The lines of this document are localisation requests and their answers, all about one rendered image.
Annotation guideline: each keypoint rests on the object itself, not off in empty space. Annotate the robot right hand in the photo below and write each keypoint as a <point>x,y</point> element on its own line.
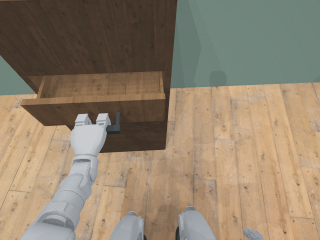
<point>252,235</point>

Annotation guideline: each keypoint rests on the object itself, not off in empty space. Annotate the drawer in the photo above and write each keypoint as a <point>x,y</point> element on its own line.
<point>138,96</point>

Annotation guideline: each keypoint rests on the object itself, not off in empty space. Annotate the robot left upper arm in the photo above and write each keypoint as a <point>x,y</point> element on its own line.
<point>45,231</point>

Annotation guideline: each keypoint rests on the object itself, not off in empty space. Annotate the handle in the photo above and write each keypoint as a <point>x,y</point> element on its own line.
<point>114,129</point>

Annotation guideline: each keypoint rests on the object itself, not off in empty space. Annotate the cabinet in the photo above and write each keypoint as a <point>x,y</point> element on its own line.
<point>73,37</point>

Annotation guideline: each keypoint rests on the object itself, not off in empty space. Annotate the robot left hand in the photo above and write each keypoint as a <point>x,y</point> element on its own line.
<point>87,138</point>

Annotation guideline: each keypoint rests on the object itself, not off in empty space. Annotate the robot left forearm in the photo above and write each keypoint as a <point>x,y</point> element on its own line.
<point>65,207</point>

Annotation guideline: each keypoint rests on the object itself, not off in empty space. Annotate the robot right shin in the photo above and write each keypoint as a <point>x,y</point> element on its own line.
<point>188,208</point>

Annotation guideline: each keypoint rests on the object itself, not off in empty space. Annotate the left robot thigh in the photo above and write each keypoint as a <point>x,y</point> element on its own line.
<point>130,227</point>

